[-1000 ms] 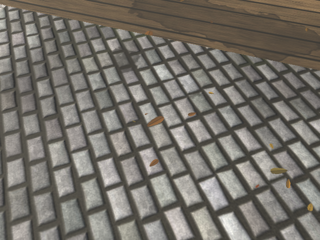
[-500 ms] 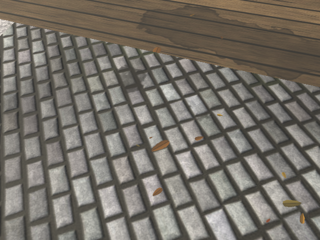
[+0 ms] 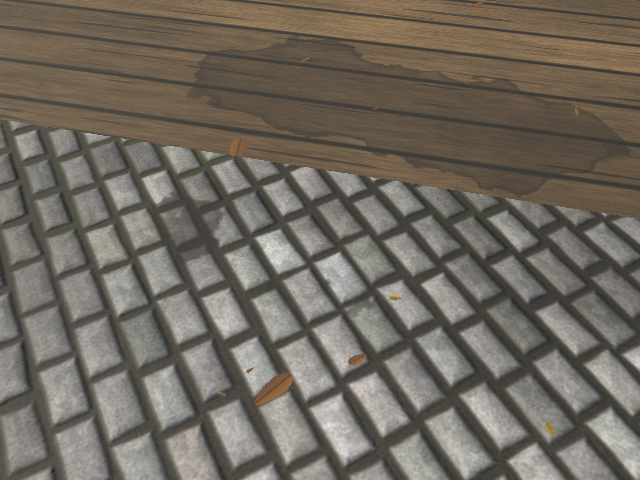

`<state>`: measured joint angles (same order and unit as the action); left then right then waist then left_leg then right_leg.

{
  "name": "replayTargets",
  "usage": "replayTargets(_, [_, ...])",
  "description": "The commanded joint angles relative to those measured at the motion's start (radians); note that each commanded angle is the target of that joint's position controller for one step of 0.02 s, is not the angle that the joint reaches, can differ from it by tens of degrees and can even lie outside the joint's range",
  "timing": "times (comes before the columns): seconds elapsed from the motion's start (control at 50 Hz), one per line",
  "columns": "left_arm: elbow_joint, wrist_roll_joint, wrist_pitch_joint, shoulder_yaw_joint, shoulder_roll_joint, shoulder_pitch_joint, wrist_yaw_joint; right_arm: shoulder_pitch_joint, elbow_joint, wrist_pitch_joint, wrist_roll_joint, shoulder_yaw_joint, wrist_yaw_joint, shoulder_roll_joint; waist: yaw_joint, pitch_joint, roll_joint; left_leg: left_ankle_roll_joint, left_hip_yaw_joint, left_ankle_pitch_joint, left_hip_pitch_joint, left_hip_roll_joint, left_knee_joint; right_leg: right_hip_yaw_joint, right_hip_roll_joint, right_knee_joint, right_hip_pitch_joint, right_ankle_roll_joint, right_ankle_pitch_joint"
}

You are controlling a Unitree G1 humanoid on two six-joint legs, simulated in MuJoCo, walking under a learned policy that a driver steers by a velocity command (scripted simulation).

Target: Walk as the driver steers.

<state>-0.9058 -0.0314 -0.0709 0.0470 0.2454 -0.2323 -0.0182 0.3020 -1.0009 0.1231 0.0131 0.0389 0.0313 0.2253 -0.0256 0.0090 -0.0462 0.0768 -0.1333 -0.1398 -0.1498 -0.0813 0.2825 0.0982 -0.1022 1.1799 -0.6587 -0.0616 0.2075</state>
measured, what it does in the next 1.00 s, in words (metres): walks ahead, turning right: right foot, then left foot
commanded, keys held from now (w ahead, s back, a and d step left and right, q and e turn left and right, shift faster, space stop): w+e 1.00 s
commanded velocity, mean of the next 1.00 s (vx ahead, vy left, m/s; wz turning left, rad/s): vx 0.50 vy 0.00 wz -0.54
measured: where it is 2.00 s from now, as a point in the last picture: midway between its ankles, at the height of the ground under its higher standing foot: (511, 304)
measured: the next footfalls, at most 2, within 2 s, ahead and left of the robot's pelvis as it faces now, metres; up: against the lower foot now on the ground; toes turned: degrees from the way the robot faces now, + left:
right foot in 0.34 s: +0.34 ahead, -0.18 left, +0.00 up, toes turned -13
left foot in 0.84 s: +0.67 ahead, -0.09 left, +0.00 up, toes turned -31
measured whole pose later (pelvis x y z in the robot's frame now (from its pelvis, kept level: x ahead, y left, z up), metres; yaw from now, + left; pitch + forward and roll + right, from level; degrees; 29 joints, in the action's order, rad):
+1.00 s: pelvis +0.55 -0.14 -0.01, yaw -33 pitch +2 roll +1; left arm -0.70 -0.03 -0.03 0.07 0.29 -0.30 -0.01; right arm 0.21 -0.76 0.11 0.01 0.06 0.01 0.26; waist -0.01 0.00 -0.05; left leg 0.03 -0.06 -0.18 -0.29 -0.03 0.43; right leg 0.08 -0.01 1.21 -0.51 -0.03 0.35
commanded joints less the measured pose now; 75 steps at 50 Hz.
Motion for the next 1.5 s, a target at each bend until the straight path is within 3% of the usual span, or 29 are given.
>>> replayTargets(0.02, [0.038, 0.009, 0.009, 0.015, 0.037, -0.059, -0.001, -0.051, 0.048, 0.019, 0.005, 0.017, -0.018, 0.112, 0.048, 0.046, 0.077, 0.147, 0.168, 0.124, -0.073, 0.313, -0.198, 0.056, -0.04, -0.068, -0.06, 0.016, -0.137])
replayTargets(0.14, [0.116, 0.014, -0.007, 0.004, 0.012, 0.146, 0.033, 0.032, 0.033, -0.001, -0.005, 0.018, -0.044, 0.151, -0.028, 0.067, 0.066, 0.098, 0.047, 0.181, 0.082, 0.315, -0.177, -0.042, -0.017, -0.392, -0.101, 0.017, -0.324])
replayTargets(0.26, [0.219, 0.007, -0.004, 0.001, 0.017, 0.255, 0.077, 0.074, 0.025, -0.045, -0.021, 0.031, -0.049, 0.191, -0.041, 0.089, 0.091, 0.066, -0.017, 0.4, 0.27, 0.377, -0.033, -0.151, 0.024, -0.525, -0.097, -0.028, -0.104])
replayTargets(0.32, [0.187, 0.003, 0.0, 0.051, 0.105, 0.011, 0.083, 0.008, 0.06, -0.066, -0.021, 0.04, -0.06, 0.224, 0.114, -0.073, 0.14, 0.017, -0.089, 0.877, 0.212, 0.341, 0.344, -0.241, 0.157, -0.587, 0.295, -0.101, -0.05])
replayTargets(0.34, [0.144, 0.004, 0.004, 0.093, 0.192, -0.171, 0.066, 0.004, 0.083, -0.063, -0.019, 0.034, -0.062, 0.214, 0.194, -0.17, 0.087, -0.027, -0.093, 0.703, 0.009, 0.296, 0.621, -0.127, 0.128, -0.633, 0.608, -0.152, -0.088])
replayTargets(0.36, [0.138, 0.005, 0.009, 0.12, 0.32, -0.222, 0.048, 0.078, 0.135, -0.034, 0.01, -0.006, -0.045, 0.076, 0.117, -0.258, -0.18, -0.089, -0.066, -0.138, -0.448, 0.12, 1.014, 0.397, -0.147, -0.686, 0.968, -0.311, -0.017])
replayTargets(0.38, [0.165, 0.019, -0.003, 0.102, 0.28, -0.242, 0.048, 0.043, 0.161, 0.02, -0.02, -0.007, -0.028, 0.113, 0.131, -0.427, -0.155, -0.081, 0.185, -0.429, -0.607, 0.03, 1.191, 0.784, -0.27, -0.869, 1.096, -0.408, 0.021])
replayTargets(0.4, [0.157, 0.03, -0.009, 0.083, 0.207, -0.218, 0.049, -0.073, 0.197, 0.046, -0.056, 0.014, -0.019, 0.173, 0.154, -0.308, -0.09, -0.05, 0.239, -0.346, -0.709, 0.095, 1.19, 0.623, -0.22, -0.873, 1.048, -0.332, -0.046])
replayTargets(0.46, [0.213, 0.024, -0.012, 0.048, 0.102, -0.011, 0.05, -0.089, 0.202, 0.034, -0.022, 0.025, -0.035, 0.166, 0.025, -0.11, 0.065, -0.044, 0.219, -0.169, -0.548, 0.205, 0.959, 0.275, -0.092, -0.907, 0.622, -0.229, -0.29])
replayTargets(0.58, [0.215, 0.012, -0.015, 0.063, 0.162, -0.064, 0.017, -0.199, 0.274, -0.014, 0.005, 0.024, -0.041, 0.117, 0.021, -0.036, 0.019, -0.127, 0.179, 0.026, -0.499, 0.171, 0.613, 0.153, -0.015, -0.958, 0.43, -0.22, -0.382])
replayTargets(0.72, [0.196, 0.003, -0.001, 0.065, 0.167, -0.151, 0.005, -0.385, 0.349, 0.006, -0.019, 0.023, -0.021, 0.128, 0.092, -0.014, -0.056, -0.103, 0.2, 0.213, -0.394, 0.091, 0.243, 0.234, -0.018, -0.886, 0.479, -0.152, -0.157])
replayTargets(0.82, [0.222, 0.011, 0.017, 0.056, 0.138, -0.098, -0.004, -0.199, 0.317, 0.032, -0.012, 0.06, -0.018, 0.194, -0.017, -0.091, -0.084, -0.028, 0.192, 0.087, -0.104, 0.089, 0.142, 0.303, 0.017, -0.663, 0.515, -0.096, -0.254])
replayTargets(0.84, [0.245, 0.024, 0.014, 0.035, 0.086, -0.08, 0.002, -0.049, 0.302, 0.033, 0.003, 0.075, -0.026, 0.244, -0.085, -0.219, -0.006, 0.033, 0.317, 0.054, 0.149, 0.233, 0.163, 0.229, 0.077, -0.41, 0.399, -0.059, -0.173])
replayTargets(0.86, [0.267, 0.002, 0.003, 0.015, 0.02, -0.223, 0.003, 0.07, 0.279, 0.021, 0.017, 0.096, -0.029, 0.326, -0.039, -0.355, 0.305, 0.2, 0.746, -0.076, 0.516, 0.469, 0.111, 0.099, 0.227, -0.072, 0.035, 0.016, 0.263])
replayTargets(0.88, [0.252, -0.015, -0.001, 0.022, 0.103, -0.26, 0.0, 0.07, 0.275, 0.015, -0.01, 0.084, -0.023, 0.257, -0.037, -0.34, 0.343, 0.225, 0.952, -0.306, 0.525, 0.531, 0.043, 0.107, 0.159, 0.109, -0.134, 0.027, 0.376])
replayTargets(0.9, [0.25, -0.012, 0.006, 0.041, 0.177, -0.163, 0.0, 0.021, 0.295, 0.009, -0.017, 0.063, -0.026, 0.175, -0.063, -0.201, 0.206, 0.173, 0.801, -0.333, 0.399, 0.486, 0.023, 0.105, 0.113, 0.165, -0.175, 0.035, 0.283])
replayTargets(0.92, [0.264, 0.003, 0.013, 0.044, 0.179, -0.091, 0.0, -0.031, 0.303, -0.001, -0.011, 0.053, -0.028, 0.152, -0.051, -0.115, 0.119, 0.133, 0.644, -0.231, 0.261, 0.44, 0.013, 0.064, 0.073, 0.152, -0.146, 0.04, 0.201])
replayTargets(0.96, [0.283, 0.015, 0.019, 0.048, 0.144, -0.045, 0.008, -0.083, 0.291, -0.007, 0.001, 0.039, -0.025, 0.117, -0.007, -0.023, 0.109, 0.094, 0.452, -0.055, 0.074, 0.348, -0.046, 0.05, 0.02, 0.066, -0.069, 0.034, 0.115])
replayTargets(1.0, [0.289, 0.0, 0.031, 0.041, 0.104, -0.068, 0.016, -0.082, 0.275, 0.001, -0.005, 0.044, -0.022, 0.126, 0.011, -0.013, 0.16, 0.107, 0.351, 0.03, 0.014, 0.33, -0.09, 0.02, -0.001, 0.029, -0.03, 0.04, 0.09])
replayTargets(1.2, [0.353, 0.014, 0.008, 0.009, 0.038, 0.184, 0.047, 0.02, 0.18, -0.015, -0.032, 0.056, -0.021, 0.205, -0.049, 0.033, 0.107, 0.104, 0.12, 0.216, 0.074, 0.309, -0.115, -0.084, 0.018, -0.467, -0.003, 0.039, -0.221])
replayTargets(1.28, [0.395, 0.006, 0.003, 0.013, 0.059, 0.261, 0.063, 0.073, 0.142, -0.038, -0.045, 0.06, -0.02, 0.235, -0.056, 0.062, 0.134, 0.094, 0.135, 0.268, 0.174, 0.363, -0.073, -0.119, 0.044, -0.578, 0.023, 0.005, -0.1])
replayTargets(1.32, [0.382, 0.014, 0.001, 0.031, 0.095, 0.184, 0.063, 0.054, 0.133, -0.049, -0.053, 0.062, -0.025, 0.256, 0.011, 0.013, 0.157, 0.07, 0.107, 0.517, 0.196, 0.36, 0.042, -0.154, 0.092, -0.644, 0.174, -0.035, -0.057])
replayTargets(1.34, [0.308, 0.11, -0.02, 0.035, 0.148, 0.006, 0.074, 0.071, 0.122, -0.013, 0.122, 0.022, 0.008, 0.178, 0.078, -0.055, 0.144, 0.072, 0.064, 0.517, 0.193, 0.352, 0.122, -0.12, 0.111, -0.701, 0.371, -0.069, -0.292])
replayTargets(1.36, [0.269, 0.113, -0.03, 0.07, 0.188, -0.123, 0.064, 0.092, 0.116, -0.007, 0.119, 0.024, 0.026, 0.159, 0.119, -0.181, 0.094, 0.031, -0.001, 0.415, 0.047, 0.273, 0.335, -0.084, 0.1, -0.642, 0.692, -0.117, -0.238])
replayTargets(1.38, [0.226, 0.098, -0.027, 0.077, 0.251, -0.327, 0.045, 0.247, 0.148, 0.007, 0.115, -0.029, 0.047, 0.016, 0.118, -0.455, -0.153, -0.035, 0.009, -0.086, -0.355, 0.119, 0.656, 0.3, -0.126, -0.642, 1.265, -0.358, -0.226])
replayTargets(1.4, [0.182, 0.098, -0.027, 0.048, 0.162, -0.461, 0.038, 0.142, 0.156, 0.023, 0.066, -0.031, 0.071, 0.057, 0.228, -0.394, -0.123, -0.026, 0.161, -0.431, -0.638, 0.018, 0.869, 0.659, -0.27, -0.855, 1.322, -0.383, 0.071])
replayTargets(1.42, [0.141, 0.106, -0.04, 0.053, 0.152, -0.408, 0.029, -0.052, 0.186, 0.028, 0.034, -0.014, 0.062, 0.099, 0.235, -0.065, -0.061, 0.016, 0.236, -0.305, -0.804, 0.09, 0.955, 0.525, -0.218, -0.917, 1.079, -0.232, 0.283])
replayTargets(1.44, [0.142, 0.081, -0.044, 0.046, 0.143, -0.282, 0.029, -0.078, 0.185, 0.03, 0.034, -0.008, 0.035, 0.122, 0.167, 0.031, -0.071, 0.028, 0.212, -0.221, -0.751, 0.147, 0.971, 0.395, -0.2, -0.938, 0.845, -0.188, 0.258])
replayTargets(1.5, [0.166, 0.091, -0.043, -0.019, -0.01, -0.105, 0.025, 0.003, 0.173, 0.0, 0.074, -0.02, 0.02, 0.083, 0.012, 0.001, -0.052, 0.034, 0.233, -0.134, -0.501, 0.213, 0.924, 0.19, -0.189, -1.017, 0.517, -0.191, -0.007])
Velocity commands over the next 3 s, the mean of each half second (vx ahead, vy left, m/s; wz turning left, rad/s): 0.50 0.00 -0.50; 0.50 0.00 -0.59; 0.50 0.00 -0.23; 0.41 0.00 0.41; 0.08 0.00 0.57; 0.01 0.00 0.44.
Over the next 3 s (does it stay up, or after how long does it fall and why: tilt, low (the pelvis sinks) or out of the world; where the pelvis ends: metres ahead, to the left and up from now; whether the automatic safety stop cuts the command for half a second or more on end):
stays up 1.07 -0.50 0.00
